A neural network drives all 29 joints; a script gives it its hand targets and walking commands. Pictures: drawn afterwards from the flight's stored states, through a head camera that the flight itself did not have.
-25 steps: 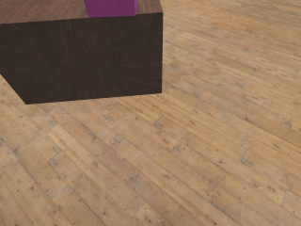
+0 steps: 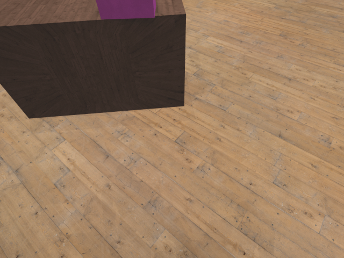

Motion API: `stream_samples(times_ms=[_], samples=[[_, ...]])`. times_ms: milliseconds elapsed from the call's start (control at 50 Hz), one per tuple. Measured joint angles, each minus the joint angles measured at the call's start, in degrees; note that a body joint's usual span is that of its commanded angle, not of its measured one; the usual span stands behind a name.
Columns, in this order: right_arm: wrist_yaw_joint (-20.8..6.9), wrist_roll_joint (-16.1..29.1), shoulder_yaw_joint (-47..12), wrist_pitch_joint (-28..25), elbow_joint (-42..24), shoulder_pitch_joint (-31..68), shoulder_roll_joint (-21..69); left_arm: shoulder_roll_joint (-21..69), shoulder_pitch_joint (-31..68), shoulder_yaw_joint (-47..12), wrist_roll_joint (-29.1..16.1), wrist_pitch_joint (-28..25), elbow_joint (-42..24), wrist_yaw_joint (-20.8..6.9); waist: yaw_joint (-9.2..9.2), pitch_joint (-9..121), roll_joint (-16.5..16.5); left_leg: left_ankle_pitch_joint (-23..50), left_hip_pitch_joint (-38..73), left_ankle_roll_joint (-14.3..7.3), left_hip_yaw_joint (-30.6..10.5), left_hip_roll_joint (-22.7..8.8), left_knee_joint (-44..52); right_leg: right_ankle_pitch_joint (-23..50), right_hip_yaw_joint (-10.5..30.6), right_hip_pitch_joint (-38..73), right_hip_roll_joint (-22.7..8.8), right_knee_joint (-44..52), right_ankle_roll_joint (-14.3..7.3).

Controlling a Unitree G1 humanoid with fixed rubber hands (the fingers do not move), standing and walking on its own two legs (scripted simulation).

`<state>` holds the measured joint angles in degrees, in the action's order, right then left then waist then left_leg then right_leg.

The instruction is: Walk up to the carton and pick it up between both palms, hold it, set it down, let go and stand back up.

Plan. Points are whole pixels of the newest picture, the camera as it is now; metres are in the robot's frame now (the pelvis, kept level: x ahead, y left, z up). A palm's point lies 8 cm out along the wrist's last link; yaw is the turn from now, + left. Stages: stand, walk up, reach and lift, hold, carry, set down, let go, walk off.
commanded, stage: stand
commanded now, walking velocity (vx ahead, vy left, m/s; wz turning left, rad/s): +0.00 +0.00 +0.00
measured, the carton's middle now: out of the picture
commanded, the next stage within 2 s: walk up in 0.58 s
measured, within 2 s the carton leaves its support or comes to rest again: neither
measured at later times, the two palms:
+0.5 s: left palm out of the picture -0.04 +0.20 -0.15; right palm out of the picture -0.03 -0.20 -0.15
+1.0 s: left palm out of the picture -0.07 +0.28 -0.15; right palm out of the picture +0.05 -0.21 -0.13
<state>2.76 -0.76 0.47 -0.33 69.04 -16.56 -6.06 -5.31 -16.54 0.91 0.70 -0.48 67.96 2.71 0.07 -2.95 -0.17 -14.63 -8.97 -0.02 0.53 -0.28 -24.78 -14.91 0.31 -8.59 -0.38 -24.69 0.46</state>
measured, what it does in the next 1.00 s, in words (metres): lifts its left foot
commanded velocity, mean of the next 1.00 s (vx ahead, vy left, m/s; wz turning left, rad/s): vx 0.00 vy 0.00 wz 0.00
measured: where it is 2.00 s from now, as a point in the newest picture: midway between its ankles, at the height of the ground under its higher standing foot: (161, 206)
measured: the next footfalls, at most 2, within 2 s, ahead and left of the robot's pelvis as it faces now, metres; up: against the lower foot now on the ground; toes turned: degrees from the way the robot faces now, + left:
left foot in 1.06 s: +0.11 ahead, +0.19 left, +0.00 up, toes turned +10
right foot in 1.52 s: +0.43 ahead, +0.00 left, +0.00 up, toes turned -2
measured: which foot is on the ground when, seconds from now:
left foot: down 0.00-0.84, up 0.86-1.00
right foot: down 0.00-1.00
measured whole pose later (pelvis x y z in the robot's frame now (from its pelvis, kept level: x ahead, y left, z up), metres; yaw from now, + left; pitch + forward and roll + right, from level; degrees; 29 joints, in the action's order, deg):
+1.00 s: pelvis +0.02 +0.04 +0.00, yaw +6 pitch -2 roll -1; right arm -1.3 -3.1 2.4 -1.9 57.4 -19.7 -13.2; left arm -12.3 -24.1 2.7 3.0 -2.1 62.6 2.3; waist -2.3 -2.3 -1.4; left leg -26.8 -23.2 0.0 2.8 -2.2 -46.5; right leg -28.6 -3.9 -5.7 -5.2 -28.4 -1.8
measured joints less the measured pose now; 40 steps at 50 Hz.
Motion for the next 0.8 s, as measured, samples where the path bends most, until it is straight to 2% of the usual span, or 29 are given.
stream_samples(times_ms=[760, 800], samples=[[-0.4, 0.1, 0.1, -0.6, -1.2, -1.2, 0.7, 0.2, -1.8, 0.0, 0.0, 0.0, -0.2, -0.1, -0.04, 0.8, 0.0, 0.5, -0.4, -0.6, 0.2, 0.4, 0.0, 0.9, 0.1, -0.1, -0.4, 0.7, 0.6], [-0.9, -0.9, 0.0, -0.7, -2.0, -2.2, 0.5, -0.1, -2.4, -0.1, 1.0, 0.0, -1.3, -0.5, 0.27, 1.3, 0.1, -3.6, -1.7, -0.9, -0.4, 0.6, -2.5, -2.6, -0.5, -0.8, -0.6, -1.1, -0.1]])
